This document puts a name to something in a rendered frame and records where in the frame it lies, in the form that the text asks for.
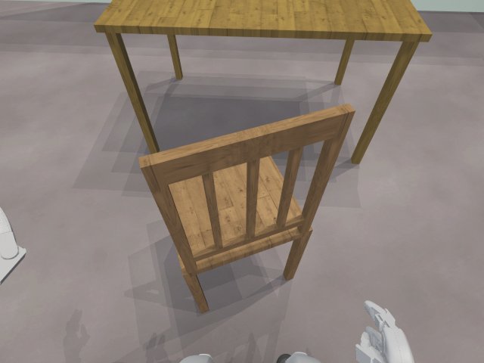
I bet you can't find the table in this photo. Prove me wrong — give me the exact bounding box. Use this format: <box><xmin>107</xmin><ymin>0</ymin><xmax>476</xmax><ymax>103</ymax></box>
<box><xmin>94</xmin><ymin>0</ymin><xmax>432</xmax><ymax>164</ymax></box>

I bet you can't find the right robot shin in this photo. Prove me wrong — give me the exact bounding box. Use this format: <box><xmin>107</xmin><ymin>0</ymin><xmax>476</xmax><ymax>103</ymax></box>
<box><xmin>287</xmin><ymin>352</ymin><xmax>307</xmax><ymax>361</ymax></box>

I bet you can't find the robot right hand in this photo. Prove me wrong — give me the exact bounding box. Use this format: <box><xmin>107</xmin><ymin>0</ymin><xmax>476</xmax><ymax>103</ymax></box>
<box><xmin>355</xmin><ymin>300</ymin><xmax>414</xmax><ymax>363</ymax></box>

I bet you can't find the robot left hand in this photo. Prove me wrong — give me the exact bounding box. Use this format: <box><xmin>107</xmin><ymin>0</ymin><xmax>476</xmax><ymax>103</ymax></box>
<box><xmin>0</xmin><ymin>207</ymin><xmax>26</xmax><ymax>285</ymax></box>

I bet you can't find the chair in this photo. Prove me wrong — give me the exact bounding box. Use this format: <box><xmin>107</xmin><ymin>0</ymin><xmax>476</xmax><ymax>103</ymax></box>
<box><xmin>138</xmin><ymin>104</ymin><xmax>355</xmax><ymax>314</ymax></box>

